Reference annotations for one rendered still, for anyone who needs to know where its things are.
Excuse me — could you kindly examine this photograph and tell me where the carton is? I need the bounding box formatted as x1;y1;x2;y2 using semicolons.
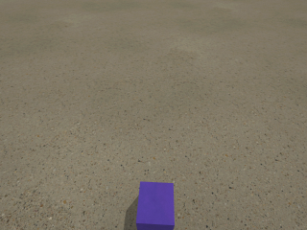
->
136;181;175;230

